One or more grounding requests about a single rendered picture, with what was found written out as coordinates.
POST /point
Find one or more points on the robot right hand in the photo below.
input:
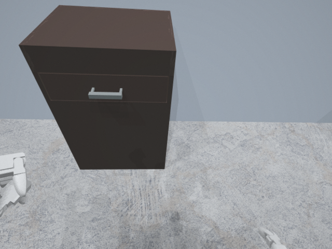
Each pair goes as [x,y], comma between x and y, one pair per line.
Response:
[272,240]

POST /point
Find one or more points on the handle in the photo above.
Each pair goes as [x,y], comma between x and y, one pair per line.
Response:
[105,95]

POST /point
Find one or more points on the robot left hand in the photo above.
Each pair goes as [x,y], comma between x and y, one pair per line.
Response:
[13,180]

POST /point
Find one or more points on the cabinet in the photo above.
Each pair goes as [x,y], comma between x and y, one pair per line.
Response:
[107,135]

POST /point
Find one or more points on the drawer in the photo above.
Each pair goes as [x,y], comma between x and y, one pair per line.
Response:
[75,86]

